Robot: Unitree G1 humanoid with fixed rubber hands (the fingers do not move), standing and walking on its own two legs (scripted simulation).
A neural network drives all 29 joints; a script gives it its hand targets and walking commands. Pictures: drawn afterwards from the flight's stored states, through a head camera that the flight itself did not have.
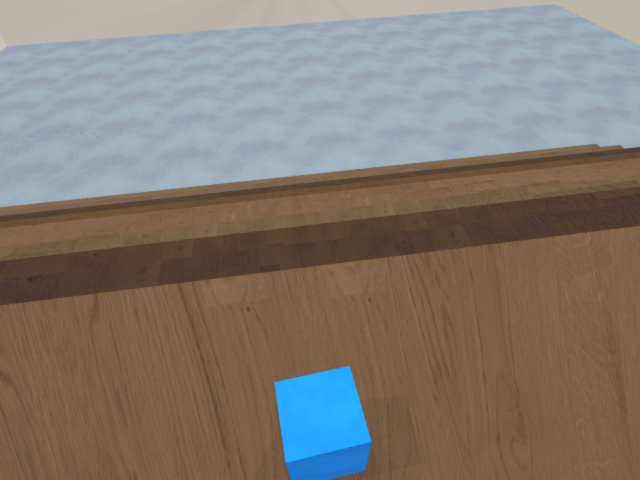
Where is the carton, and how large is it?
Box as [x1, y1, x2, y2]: [274, 366, 370, 479]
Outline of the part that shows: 349,366 274,382 285,462 291,479 329,479 365,470 370,446 370,438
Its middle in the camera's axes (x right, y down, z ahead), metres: +0.01 +0.52 +1.08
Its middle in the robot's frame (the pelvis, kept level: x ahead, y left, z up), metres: +0.44 +0.04 -0.66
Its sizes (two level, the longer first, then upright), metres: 0.210 0.200 0.250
